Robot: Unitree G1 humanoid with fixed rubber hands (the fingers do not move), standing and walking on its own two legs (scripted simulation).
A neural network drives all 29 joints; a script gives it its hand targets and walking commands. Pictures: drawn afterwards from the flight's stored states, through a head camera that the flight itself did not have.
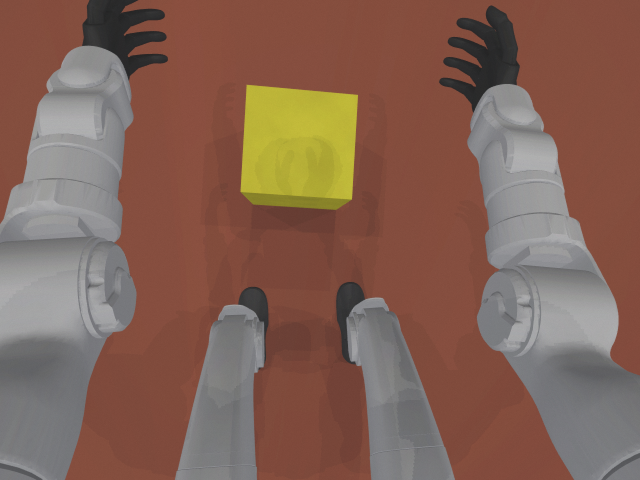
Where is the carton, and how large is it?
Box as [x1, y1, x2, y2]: [241, 85, 357, 209]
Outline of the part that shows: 247,85 241,192 253,204 336,209 350,200 352,190 357,95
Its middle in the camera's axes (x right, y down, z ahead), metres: -0.05 -0.19 +0.85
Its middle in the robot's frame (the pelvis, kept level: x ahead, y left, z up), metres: +0.53 -0.01 -0.53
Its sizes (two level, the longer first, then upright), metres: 0.210 0.200 0.250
